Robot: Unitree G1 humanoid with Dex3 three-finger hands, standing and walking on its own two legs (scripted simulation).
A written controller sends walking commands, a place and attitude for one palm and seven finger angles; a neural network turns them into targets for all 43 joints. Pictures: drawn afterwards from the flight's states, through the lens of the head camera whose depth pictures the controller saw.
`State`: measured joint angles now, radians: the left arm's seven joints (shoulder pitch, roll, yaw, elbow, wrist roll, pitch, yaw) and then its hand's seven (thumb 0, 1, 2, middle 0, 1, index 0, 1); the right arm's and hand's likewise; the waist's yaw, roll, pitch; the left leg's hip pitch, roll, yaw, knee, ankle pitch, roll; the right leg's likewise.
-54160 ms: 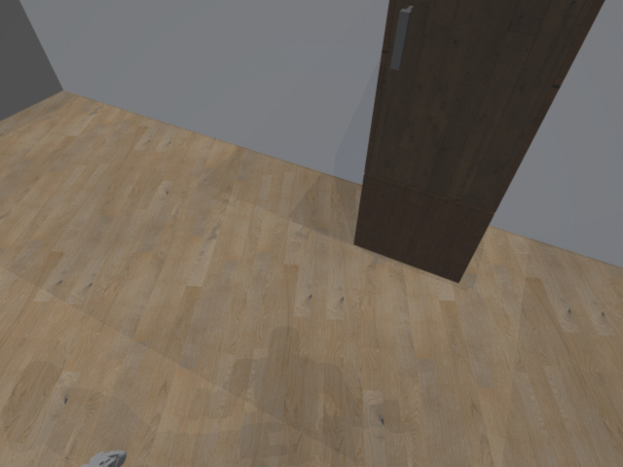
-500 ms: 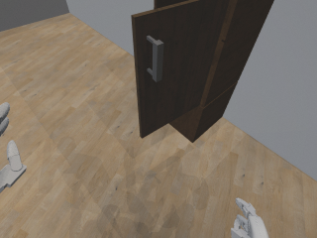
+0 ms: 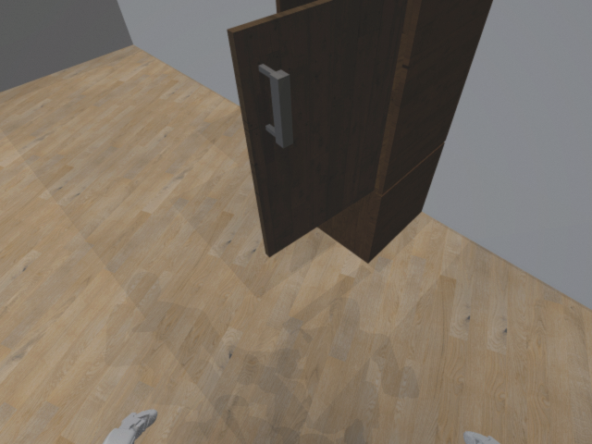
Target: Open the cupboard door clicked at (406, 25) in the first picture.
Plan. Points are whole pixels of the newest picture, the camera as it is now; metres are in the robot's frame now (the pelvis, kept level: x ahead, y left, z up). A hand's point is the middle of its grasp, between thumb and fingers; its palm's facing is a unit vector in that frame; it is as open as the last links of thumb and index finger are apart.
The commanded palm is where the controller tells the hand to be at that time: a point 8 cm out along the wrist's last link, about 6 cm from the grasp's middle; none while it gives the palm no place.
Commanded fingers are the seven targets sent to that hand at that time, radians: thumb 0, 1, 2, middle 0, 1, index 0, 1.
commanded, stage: let the arm hang, fingers relaxed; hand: left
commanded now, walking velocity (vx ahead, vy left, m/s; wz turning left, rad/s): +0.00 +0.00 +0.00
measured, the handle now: (274, 106) +0.64 +0.06 +0.13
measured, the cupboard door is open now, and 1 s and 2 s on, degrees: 83 83 83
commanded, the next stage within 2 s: look to check the result in 0.86 s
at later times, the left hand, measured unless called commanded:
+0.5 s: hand out of the picture +0.03 +0.24 -0.14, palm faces +0.03 -0.93 -0.36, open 7.4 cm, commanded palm none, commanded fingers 0.00 0.90 0.90 -0.20 -0.30 -0.20 -0.30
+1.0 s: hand out of the picture +0.12 +0.21 -0.13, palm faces -0.01 -0.94 -0.33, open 7.4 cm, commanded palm none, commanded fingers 0.00 0.90 0.90 -0.20 -0.30 -0.20 -0.30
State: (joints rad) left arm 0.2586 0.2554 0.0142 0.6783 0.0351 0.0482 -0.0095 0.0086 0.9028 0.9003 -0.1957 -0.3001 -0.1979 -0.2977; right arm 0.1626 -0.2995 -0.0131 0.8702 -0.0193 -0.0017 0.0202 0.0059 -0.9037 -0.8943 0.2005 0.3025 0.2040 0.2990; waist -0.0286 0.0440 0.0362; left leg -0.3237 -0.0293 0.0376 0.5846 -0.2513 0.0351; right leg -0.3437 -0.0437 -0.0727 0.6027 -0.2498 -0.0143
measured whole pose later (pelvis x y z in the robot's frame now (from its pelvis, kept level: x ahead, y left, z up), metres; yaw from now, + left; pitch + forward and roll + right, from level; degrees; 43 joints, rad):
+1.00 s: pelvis +0.03 -0.02 +0.02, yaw +0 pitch -1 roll +0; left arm 0.08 0.29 0.02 1.13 0.01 -0.02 0.00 0.00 0.90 0.90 -0.20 -0.30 -0.20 -0.30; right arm 0.10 -0.33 -0.01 1.13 -0.02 0.00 0.00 0.00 -0.90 -0.89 0.20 0.30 0.20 0.30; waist -0.01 0.03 0.07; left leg -0.13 0.00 0.01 0.32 -0.16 -0.01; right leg -0.15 0.00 -0.10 0.33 -0.17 -0.04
